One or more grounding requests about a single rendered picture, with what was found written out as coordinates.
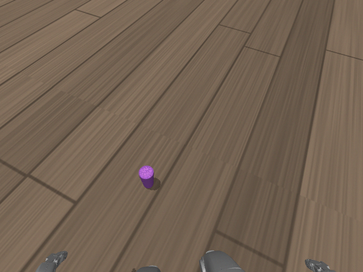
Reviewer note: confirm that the right robot hand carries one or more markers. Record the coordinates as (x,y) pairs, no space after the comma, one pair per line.
(317,266)

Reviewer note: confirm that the cup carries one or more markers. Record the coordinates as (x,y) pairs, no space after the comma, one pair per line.
(146,174)

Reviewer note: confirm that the left robot hand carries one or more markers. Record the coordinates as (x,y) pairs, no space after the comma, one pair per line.
(52,262)

